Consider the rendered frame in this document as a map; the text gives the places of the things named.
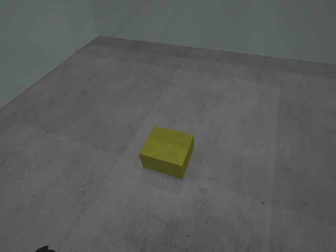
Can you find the carton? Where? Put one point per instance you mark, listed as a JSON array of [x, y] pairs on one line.
[[167, 151]]

